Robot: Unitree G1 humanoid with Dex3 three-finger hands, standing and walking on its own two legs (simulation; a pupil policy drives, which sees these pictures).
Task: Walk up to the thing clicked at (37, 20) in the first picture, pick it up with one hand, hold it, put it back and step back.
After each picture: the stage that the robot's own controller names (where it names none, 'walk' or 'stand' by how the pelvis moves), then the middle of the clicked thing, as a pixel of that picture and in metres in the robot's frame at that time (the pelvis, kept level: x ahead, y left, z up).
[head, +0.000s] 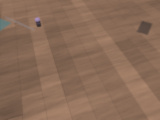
stand; (38, 22) +1.87 +0.65 -0.72
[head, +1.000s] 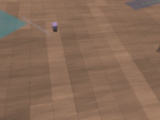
walk; (54, 27) +1.79 +0.34 -0.70
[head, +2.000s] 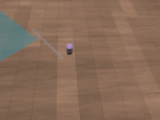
walk; (69, 49) +1.20 +0.16 -0.71
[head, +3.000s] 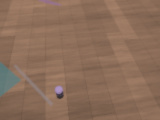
walk; (59, 92) +0.73 +0.22 -0.71
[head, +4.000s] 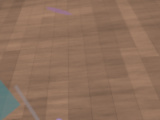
walk; out of the picture +0.44 +0.26 -0.69
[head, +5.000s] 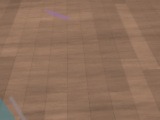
stand; out of the picture +0.31 +0.21 -0.72
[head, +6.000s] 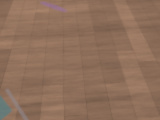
stand; out of the picture +0.34 +0.23 -0.72
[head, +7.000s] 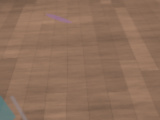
stand; out of the picture +0.36 +0.23 -0.72
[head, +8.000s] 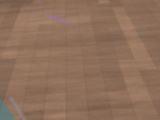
stand; out of the picture +0.36 +0.23 -0.73
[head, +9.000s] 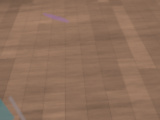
stand; out of the picture +0.35 +0.25 -0.73
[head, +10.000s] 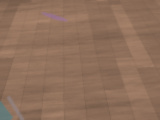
stand; out of the picture +0.35 +0.25 -0.73
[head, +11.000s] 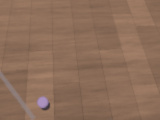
go down; (44, 103) +0.39 +0.24 -0.58
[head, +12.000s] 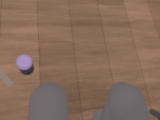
go down; (25, 65) +0.44 +0.27 -0.31
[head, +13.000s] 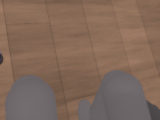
close in; out of the picture +0.42 +0.30 -0.26
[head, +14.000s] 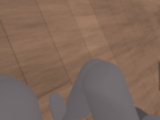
close; out of the picture +0.42 +0.32 -0.22
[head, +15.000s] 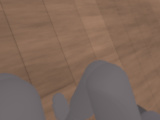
close; out of the picture +0.40 +0.32 -0.22
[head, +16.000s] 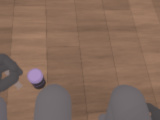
close; (37, 79) +0.40 +0.24 -0.32
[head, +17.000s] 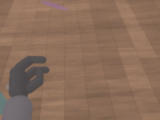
close; out of the picture +0.33 +0.19 -0.65
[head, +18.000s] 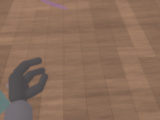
stand; out of the picture +0.33 +0.21 -0.67
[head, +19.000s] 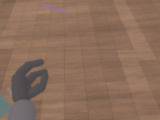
stand; out of the picture +0.32 +0.21 -0.68
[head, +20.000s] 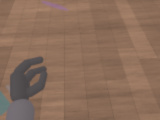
stand; out of the picture +0.33 +0.20 -0.67
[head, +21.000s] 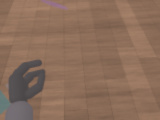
stand; out of the picture +0.33 +0.21 -0.67
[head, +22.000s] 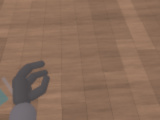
stand; out of the picture +0.33 +0.21 -0.66
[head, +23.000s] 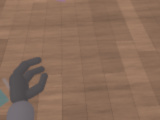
stand; out of the picture +0.33 +0.21 -0.66
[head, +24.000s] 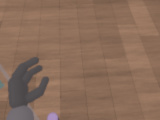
stand; (53, 119) +0.34 +0.21 -0.60
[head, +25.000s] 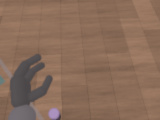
close; (55, 115) +0.35 +0.21 -0.57
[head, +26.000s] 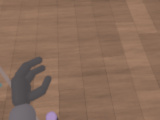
stand; (52, 118) +0.34 +0.21 -0.59
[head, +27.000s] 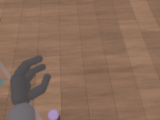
stand; (54, 116) +0.35 +0.21 -0.59
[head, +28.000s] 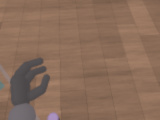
stand; (54, 119) +0.34 +0.21 -0.60
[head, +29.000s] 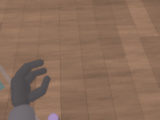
stand; out of the picture +0.34 +0.20 -0.60
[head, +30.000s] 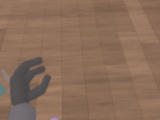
close; out of the picture +0.34 +0.20 -0.61
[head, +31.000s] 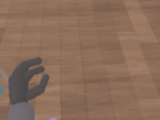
close; out of the picture +0.34 +0.21 -0.62
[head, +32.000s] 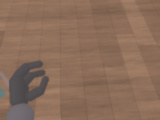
close; out of the picture +0.33 +0.20 -0.63
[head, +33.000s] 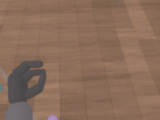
close; out of the picture +0.34 +0.20 -0.61
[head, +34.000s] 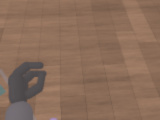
close; out of the picture +0.34 +0.20 -0.62
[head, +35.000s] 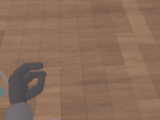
close; out of the picture +0.34 +0.20 -0.63
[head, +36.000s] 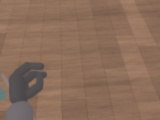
close; out of the picture +0.33 +0.20 -0.64
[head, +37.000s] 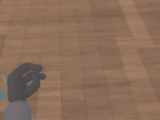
close; out of the picture +0.34 +0.20 -0.65
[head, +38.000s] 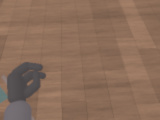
close; out of the picture +0.33 +0.20 -0.65
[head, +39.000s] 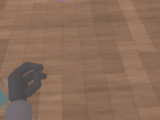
close; out of the picture +0.33 +0.20 -0.66
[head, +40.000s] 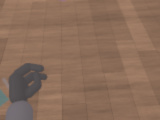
close; out of the picture +0.33 +0.21 -0.66
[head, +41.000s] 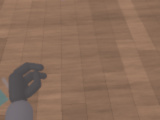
close; out of the picture +0.33 +0.21 -0.66
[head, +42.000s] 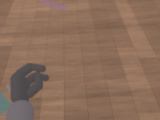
close; out of the picture +0.33 +0.20 -0.67
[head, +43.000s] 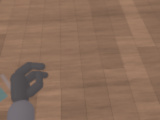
close; out of the picture +0.33 +0.21 -0.65
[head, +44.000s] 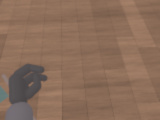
close; out of the picture +0.33 +0.20 -0.65
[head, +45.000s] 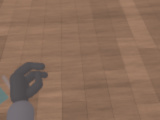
close; out of the picture +0.33 +0.21 -0.65
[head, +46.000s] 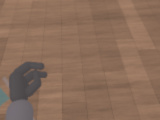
close; out of the picture +0.33 +0.21 -0.66
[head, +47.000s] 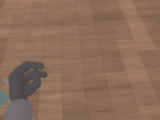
close; out of the picture +0.33 +0.20 -0.66
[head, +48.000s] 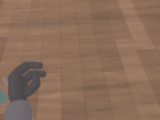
close; out of the picture +0.33 +0.21 -0.66
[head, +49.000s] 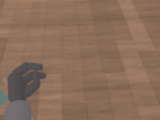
close; out of the picture +0.33 +0.20 -0.66
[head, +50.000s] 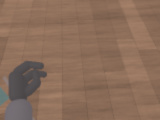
close; out of the picture +0.33 +0.20 -0.66
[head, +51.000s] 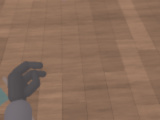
close; out of the picture +0.33 +0.21 -0.66
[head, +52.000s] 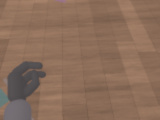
close; out of the picture +0.33 +0.20 -0.66
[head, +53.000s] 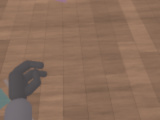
close; out of the picture +0.32 +0.21 -0.66
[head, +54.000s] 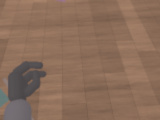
close; out of the picture +0.33 +0.20 -0.66
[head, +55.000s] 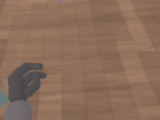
close; out of the picture +0.33 +0.21 -0.66
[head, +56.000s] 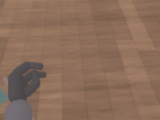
close; out of the picture +0.33 +0.20 -0.66
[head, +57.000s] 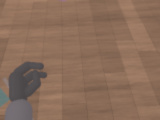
close; out of the picture +0.33 +0.21 -0.66
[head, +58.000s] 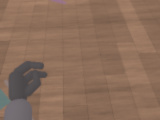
close; out of the picture +0.33 +0.20 -0.67
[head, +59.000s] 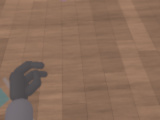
close; out of the picture +0.33 +0.21 -0.66
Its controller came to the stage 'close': yes
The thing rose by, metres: 0.01
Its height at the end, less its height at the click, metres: +0.00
